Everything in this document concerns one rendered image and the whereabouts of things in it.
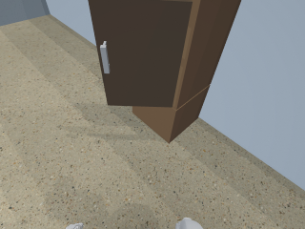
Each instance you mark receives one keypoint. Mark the right robot thigh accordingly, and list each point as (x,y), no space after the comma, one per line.
(188,224)

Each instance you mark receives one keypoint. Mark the handle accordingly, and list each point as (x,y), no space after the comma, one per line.
(105,58)

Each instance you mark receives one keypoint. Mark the cupboard door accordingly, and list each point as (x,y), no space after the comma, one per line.
(145,43)

